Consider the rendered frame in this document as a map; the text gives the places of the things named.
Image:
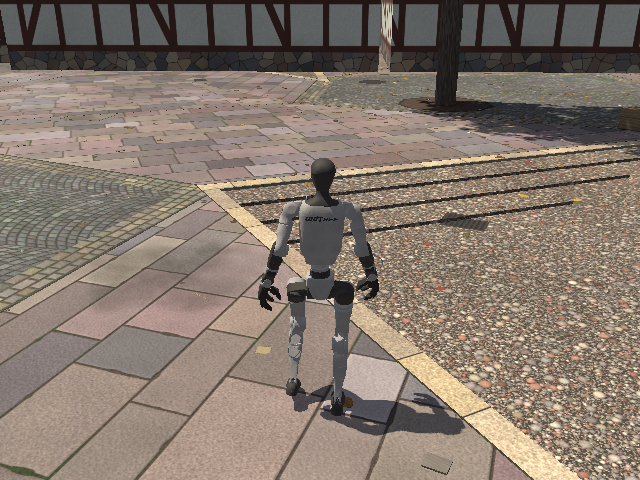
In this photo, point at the robot right upper arm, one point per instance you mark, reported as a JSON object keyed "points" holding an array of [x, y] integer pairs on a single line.
{"points": [[353, 212]]}

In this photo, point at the right robot hand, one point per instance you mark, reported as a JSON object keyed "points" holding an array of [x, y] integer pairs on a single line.
{"points": [[364, 285]]}

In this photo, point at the robot left upper arm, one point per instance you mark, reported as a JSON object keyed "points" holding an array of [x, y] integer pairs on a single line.
{"points": [[289, 211]]}

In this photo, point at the humanoid robot head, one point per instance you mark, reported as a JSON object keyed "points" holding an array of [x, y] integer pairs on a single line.
{"points": [[322, 174]]}

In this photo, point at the left robot forearm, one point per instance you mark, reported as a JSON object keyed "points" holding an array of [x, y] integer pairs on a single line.
{"points": [[271, 268]]}

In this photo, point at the right robot forearm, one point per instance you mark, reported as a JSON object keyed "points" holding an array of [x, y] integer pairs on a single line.
{"points": [[369, 265]]}

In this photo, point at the left robot hand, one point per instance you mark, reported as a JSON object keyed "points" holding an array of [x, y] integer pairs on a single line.
{"points": [[263, 295]]}

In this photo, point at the robot right shin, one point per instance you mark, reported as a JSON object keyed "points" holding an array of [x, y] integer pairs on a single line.
{"points": [[339, 370]]}

